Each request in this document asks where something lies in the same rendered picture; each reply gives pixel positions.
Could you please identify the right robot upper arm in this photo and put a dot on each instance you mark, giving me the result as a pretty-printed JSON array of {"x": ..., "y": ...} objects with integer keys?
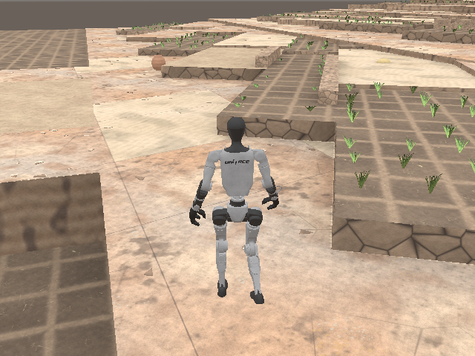
[{"x": 260, "y": 156}]

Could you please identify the right robot forearm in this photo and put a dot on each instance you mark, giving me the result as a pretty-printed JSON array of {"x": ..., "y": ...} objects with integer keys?
[{"x": 272, "y": 192}]

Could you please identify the left robot forearm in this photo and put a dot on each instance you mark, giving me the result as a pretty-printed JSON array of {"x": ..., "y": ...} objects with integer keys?
[{"x": 199, "y": 198}]

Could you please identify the robot right hand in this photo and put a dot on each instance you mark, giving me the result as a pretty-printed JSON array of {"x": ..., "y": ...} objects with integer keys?
[{"x": 274, "y": 205}]

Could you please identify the robot torso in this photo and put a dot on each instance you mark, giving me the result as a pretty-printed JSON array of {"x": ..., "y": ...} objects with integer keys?
[{"x": 237, "y": 179}]

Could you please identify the robot head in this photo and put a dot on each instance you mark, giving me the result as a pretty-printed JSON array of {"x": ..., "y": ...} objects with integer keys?
[{"x": 236, "y": 127}]

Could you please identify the robot left hand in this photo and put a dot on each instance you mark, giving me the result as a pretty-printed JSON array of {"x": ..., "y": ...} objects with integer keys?
[{"x": 193, "y": 215}]

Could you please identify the left robot upper arm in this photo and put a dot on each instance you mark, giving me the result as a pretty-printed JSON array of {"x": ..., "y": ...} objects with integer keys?
[{"x": 208, "y": 172}]

